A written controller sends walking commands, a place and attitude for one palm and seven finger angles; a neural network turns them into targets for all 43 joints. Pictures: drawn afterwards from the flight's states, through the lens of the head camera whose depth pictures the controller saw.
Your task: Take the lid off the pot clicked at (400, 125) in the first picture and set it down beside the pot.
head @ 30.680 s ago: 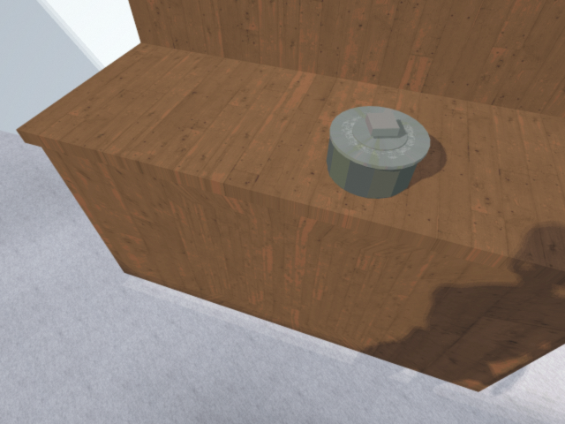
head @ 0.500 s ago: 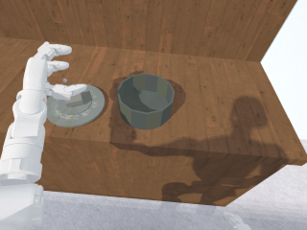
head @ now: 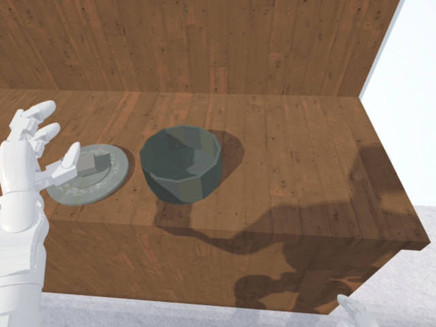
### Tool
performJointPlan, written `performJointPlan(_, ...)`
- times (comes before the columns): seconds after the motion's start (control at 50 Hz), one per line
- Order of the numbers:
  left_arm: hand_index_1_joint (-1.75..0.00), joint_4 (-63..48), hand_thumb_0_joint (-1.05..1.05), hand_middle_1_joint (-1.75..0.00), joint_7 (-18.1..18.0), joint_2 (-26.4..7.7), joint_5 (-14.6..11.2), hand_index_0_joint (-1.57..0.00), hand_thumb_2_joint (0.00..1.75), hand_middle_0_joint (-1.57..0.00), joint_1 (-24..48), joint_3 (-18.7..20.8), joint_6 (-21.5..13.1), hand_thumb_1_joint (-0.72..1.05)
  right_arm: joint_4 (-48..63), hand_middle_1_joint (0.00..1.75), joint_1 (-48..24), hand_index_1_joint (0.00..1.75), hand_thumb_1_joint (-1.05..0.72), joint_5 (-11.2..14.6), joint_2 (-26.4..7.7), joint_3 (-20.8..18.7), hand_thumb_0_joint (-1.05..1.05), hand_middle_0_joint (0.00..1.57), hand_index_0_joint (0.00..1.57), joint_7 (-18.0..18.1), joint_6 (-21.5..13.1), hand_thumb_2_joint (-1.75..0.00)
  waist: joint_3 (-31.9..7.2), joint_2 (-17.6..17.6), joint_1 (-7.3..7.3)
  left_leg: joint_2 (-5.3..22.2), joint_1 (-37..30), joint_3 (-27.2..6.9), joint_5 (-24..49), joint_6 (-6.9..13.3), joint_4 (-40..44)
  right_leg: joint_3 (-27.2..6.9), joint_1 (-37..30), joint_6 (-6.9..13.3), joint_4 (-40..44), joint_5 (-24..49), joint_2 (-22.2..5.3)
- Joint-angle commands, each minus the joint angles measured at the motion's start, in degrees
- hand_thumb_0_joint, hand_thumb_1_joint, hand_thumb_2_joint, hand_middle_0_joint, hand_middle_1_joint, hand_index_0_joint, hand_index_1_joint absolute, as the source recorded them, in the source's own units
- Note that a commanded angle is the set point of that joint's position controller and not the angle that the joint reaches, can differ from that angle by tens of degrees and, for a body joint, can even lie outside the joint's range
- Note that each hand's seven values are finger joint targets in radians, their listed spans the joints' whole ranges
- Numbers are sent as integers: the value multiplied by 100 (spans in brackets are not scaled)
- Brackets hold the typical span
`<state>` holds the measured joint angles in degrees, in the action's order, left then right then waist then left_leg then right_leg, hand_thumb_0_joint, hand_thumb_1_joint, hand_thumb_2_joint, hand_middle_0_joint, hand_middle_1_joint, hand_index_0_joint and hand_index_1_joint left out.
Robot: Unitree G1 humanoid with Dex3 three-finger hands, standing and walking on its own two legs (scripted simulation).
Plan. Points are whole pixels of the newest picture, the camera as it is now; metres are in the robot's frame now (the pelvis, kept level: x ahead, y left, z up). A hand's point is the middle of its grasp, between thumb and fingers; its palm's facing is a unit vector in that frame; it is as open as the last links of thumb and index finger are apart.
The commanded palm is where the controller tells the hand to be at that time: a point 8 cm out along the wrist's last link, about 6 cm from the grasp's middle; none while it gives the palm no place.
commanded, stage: draw the hand back to the body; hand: left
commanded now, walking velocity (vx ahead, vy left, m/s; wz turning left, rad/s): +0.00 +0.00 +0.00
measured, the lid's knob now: (84, 165) +0.47 +0.37 -0.01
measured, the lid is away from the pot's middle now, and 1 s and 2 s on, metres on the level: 0.25 0.25 0.25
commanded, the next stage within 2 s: step back with the hand held close in 1.06 s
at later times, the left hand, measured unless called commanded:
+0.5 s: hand (54, 208) +0.24 +0.26 +0.16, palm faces +0.41 -0.85 -0.31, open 7.4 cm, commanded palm +0.19 +0.29 +0.18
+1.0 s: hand (6, 271) +0.16 +0.28 +0.15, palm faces +0.36 -0.86 -0.36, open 7.4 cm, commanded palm +0.11 +0.32 +0.18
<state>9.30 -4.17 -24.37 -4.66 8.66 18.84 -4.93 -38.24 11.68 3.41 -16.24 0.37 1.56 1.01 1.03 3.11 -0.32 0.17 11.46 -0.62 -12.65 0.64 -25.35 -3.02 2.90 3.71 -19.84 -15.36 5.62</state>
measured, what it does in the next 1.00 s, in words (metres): stands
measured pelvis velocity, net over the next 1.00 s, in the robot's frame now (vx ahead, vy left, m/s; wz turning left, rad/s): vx -0.02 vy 0.04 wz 0.02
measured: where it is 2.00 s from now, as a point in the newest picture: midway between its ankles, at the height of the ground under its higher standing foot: outside the picture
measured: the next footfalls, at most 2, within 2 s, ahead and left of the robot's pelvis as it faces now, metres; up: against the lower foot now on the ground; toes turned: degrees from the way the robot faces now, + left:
none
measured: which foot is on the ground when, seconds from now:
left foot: down 0.00-1.00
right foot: down 0.00-1.00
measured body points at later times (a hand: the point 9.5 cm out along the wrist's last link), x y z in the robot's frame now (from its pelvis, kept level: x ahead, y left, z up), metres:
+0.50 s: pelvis +0.00 -0.01 +0.00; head -0.01 -0.03 +0.45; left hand +0.22 +0.30 +0.18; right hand +0.19 -0.24 -0.09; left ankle +0.01 +0.12 -0.74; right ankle -0.05 -0.08 -0.74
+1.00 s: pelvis -0.02 +0.04 +0.00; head -0.04 +0.03 +0.45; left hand +0.13 +0.32 +0.17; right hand +0.18 -0.18 -0.08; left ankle +0.01 +0.12 -0.74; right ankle -0.05 -0.08 -0.74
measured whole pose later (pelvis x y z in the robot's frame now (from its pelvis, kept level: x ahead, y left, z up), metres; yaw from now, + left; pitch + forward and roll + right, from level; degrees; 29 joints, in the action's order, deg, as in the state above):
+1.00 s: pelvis -0.02 +0.04 +0.00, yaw +1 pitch -4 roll -2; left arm -27.1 -4.3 -20.5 -6.0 -32.3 16.3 -7.6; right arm -36.3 9.2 1.5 -12.2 1.5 2.3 -2.6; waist 0.7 3.2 -3.1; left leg -1.8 10.8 -0.5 -12.3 3.2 -27.0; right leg -2.5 1.2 1.0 -19.9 -14.8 3.6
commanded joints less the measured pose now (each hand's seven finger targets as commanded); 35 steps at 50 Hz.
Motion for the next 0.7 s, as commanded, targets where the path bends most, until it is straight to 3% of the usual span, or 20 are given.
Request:
performJointPlan(0.0,-43,-1387,0,-43,-120,-1904,-62,-23,84,-23,1056,1066,-375,70,847,30,-735,30,-90,-45,-629,-229,0,20,20,82,-277,-90,-1332,-388,-105,-36,-978,230,1435,331,-158,-13,168,-465,45,3696,-539)
performJointPlan(0.06,-39,-1653,0,-39,-41,-1559,-127,-22,86,-22,713,868,-355,76,912,30,-912,30,-90,-32,-552,-230,0,20,20,97,-240,-90,-1324,-484,-129,-50,-925,311,1388,324,-205,-106,76,-591,-65,4190,-625)
performJointPlan(0.1,-36,-2202,0,-36,-14,-1364,-124,-21,87,-21,729,683,-433,81,987,30,-996,30,-90,-25,-505,-227,0,20,20,82,-291,-90,-1399,-49,-100,-65,-1102,346,1432,326,-256,-128,168,-606,-38,4151,-645)
performJointPlan(0.12,-34,-2081,0,-34,-19,-1208,-127,-21,88,-21,569,575,-405,83,950,30,-1014,30,-90,-32,-480,-218,0,20,20,86,-301,-90,-1229,63,-88,-49,-1111,343,1434,315,-254,-128,323,-597,-23,4101,-633)
performJointPlan(0.18,-30,-2314,0,-30,-80,-1407,-135,-20,90,-20,372,826,-399,90,961,30,-1027,30,-90,-36,-486,-209,0,20,20,99,-346,-90,-1231,4,-137,-29,-1169,290,1410,308,-224,-106,357,-566,19,3808,-592)
performJointPlan(0.2,-30,-2171,0,-30,-96,-1492,-152,-20,90,-20,161,990,-398,90,944,30,-1004,30,-90,-53,-495,-225,0,20,20,111,-334,-90,-1045,-326,-132,-29,-1046,292,1310,319,-234,-98,403,-601,54,3816,-599)
performJointPlan(0.24,-30,-2303,0,-30,-75,-1419,-188,-20,90,-20,-28,979,-389,90,983,30,-1081,30,-90,-51,-479,-220,0,20,20,132,-314,-90,-1085,-481,-157,-31,-1001,297,1254,321,-218,-121,309,-631,27,3860,-629)
performJointPlan(0.28,-30,-2414,0,-30,-32,-1188,-201,-20,90,-20,-259,797,-391,90,1018,30,-1148,30,-90,-54,-442,-208,0,20,20,141,-322,-90,-1021,-387,-172,-29,-1040,298,1241,318,-202,-119,367,-623,53,3732,-625)
performJointPlan(0.3,-30,-2939,0,-30,-28,-1093,-191,-20,90,-20,-138,653,-476,90,1086,30,-1172,30,-90,-44,-416,-207,0,20,20,123,-366,-90,-1224,-38,-147,-46,-1246,319,1317,328,-209,-105,363,-593,69,3608,-616)
performJointPlan(0.34,-30,-3144,0,-30,-57,-1002,-193,-20,90,-20,-386,564,-508,90,1097,30,-1181,30,-90,-55,-383,-184,0,20,20,121,-444,-90,-1159,224,-172,-11,-1366,271,1310,306,-177,-57,503,-492,133,3158,-575)
performJointPlan(0.44,-30,-2999,0,-30,-78,-1074,-247,-20,90,-20,-1153,825,-466,90,1050,30,-1193,30,-90,-89,-400,-196,0,20,20,154,-422,-90,-780,-452,-204,13,-1086,242,1068,316,-117,-40,575,-479,260,2786,-548)
performJointPlan(0.54,-30,-3881,0,-30,-59,-806,-224,-20,90,-20,-1690,538,-594,90,1146,30,-1249,30,-90,-115,-319,-170,0,20,20,145,-564,-90,-918,219,-236,38,-1396,216,1218,313,-100,44,674,-331,317,2294,-502)
performJointPlan(0.58,-30,-3964,0,-30,-90,-785,-210,-20,90,-20,-1943,523,-584,90,1126,30,-1206,30,-90,-132,-326,-175,0,20,20,148,-611,-90,-827,210,-236,63,-1415,180,1234,296,-56,100,742,-285,366,2073,-455)
performJointPlan(0.66,-30,-3735,0,-30,-90,-778,-263,-20,90,-20,-2571,687,-557,90,1090,30,-1190,30,-90,-150,-325,-186,0,20,20,172,-565,-90,-451,-293,-256,101,-1146,122,894,295,43,160,879,-269,479,1516,-413)
performJointPlan(0.68,-30,-4054,0,-30,-73,-748,-259,-20,90,-20,-2548,626,-589,90,1148,30,-1213,30,-90,-139,-326,-178,0,20,20,165,-569,-90,-550,-113,-253,110,-1204,100,859,281,72,167,858,-251,489,1391,-420)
